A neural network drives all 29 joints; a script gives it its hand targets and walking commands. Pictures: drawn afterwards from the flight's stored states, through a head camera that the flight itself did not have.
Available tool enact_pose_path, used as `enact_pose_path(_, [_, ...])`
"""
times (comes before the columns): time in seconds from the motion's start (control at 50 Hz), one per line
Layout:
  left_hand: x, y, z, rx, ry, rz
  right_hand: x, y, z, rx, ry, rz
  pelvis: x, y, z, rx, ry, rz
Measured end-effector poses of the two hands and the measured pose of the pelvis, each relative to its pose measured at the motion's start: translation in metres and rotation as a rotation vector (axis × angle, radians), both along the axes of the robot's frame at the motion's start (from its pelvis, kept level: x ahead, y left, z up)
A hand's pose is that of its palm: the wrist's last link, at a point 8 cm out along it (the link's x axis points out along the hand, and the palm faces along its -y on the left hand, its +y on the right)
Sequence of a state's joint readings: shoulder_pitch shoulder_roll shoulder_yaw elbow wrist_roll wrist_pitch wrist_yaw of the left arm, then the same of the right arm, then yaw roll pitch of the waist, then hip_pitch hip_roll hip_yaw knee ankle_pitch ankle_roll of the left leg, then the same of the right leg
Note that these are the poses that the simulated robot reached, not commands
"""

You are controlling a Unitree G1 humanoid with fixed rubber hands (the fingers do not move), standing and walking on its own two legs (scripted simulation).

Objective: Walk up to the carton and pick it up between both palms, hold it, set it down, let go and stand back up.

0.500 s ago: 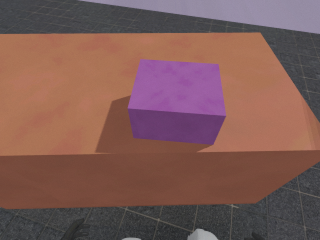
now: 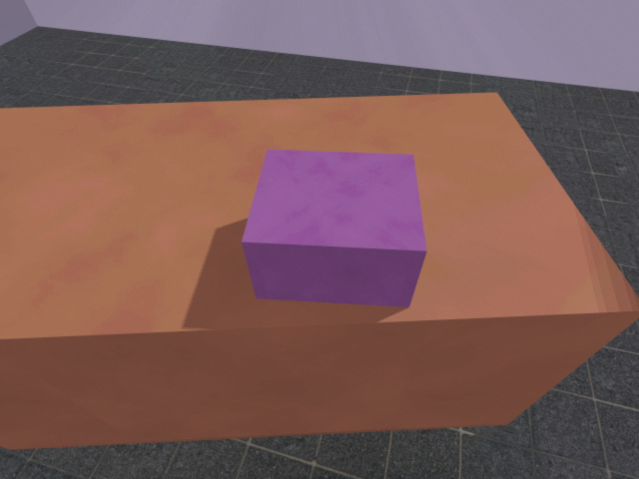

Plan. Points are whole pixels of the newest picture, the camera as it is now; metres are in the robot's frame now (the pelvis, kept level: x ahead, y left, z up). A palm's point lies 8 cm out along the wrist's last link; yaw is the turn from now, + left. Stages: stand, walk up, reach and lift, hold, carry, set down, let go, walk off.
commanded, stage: walk up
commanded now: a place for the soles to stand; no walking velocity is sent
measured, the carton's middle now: (335, 225) +0.52 +0.00 -0.03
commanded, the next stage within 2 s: reach and lift in 1.52 s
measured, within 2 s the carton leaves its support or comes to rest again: neither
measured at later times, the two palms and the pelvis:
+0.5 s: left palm out of the picture +0.06 +0.26 -0.13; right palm out of the picture +0.06 -0.25 -0.13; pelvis +0.02 +0.00 +0.00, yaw +0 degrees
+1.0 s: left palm out of the picture +0.05 +0.27 -0.13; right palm out of the picture +0.04 -0.26 -0.13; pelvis +0.01 +0.01 +0.00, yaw +0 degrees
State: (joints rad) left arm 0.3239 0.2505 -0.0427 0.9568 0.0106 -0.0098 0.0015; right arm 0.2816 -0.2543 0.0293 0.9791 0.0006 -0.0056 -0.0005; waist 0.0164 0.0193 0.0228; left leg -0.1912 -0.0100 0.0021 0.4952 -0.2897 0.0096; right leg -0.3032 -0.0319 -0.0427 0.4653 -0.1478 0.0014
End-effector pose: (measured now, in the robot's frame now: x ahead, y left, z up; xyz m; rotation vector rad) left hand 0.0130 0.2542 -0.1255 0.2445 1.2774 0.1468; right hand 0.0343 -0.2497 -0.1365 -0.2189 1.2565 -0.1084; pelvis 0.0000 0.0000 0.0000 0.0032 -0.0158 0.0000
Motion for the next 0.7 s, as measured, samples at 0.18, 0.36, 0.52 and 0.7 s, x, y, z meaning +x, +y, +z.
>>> enact_pose_path(0.18, [0.037, 0.000, -0.001, -0.002, -0.039, -0.029, -0.008, -0.003, 0.001, -0.019, 0.061, -0.016, 0.012, 0.001, 0.001, -0.003, 0.002, 0.000])
enact_pose_path(0.36, [0.054, 0.001, -0.003, -0.003, -0.045, -0.037, 0.012, -0.003, 0.003, -0.029, 0.040, -0.008, 0.021, 0.003, 0.001, -0.006, 0.000, 0.003])
enact_pose_path(0.52, [0.051, 0.005, -0.004, 0.003, -0.025, -0.030, 0.026, -0.001, 0.004, -0.033, 0.024, 0.001, 0.024, 0.005, 0.001, -0.006, -0.005, 0.004])
enact_pose_path(0.7, [0.041, 0.007, -0.005, 0.004, 0.005, -0.023, 0.023, -0.001, 0.004, -0.039, 0.037, -0.001, 0.023, 0.006, 0.002, -0.005, -0.009, 0.003])
